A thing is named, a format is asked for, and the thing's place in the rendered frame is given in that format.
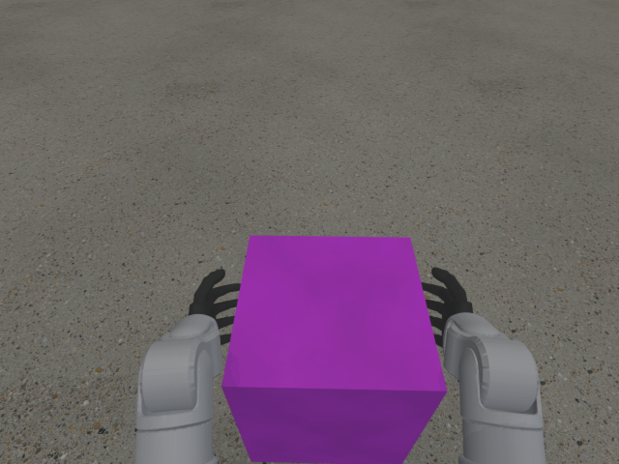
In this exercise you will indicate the robot right forearm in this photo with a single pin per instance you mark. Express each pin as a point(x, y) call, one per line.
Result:
point(499, 390)

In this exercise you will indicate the robot right hand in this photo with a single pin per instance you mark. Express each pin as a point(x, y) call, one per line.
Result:
point(454, 298)

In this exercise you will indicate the robot left forearm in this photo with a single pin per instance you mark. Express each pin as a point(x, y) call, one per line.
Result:
point(174, 403)

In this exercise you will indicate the robot left hand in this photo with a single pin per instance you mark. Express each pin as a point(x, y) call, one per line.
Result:
point(204, 297)

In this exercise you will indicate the carton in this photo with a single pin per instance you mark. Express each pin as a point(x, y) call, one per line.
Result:
point(332, 357)

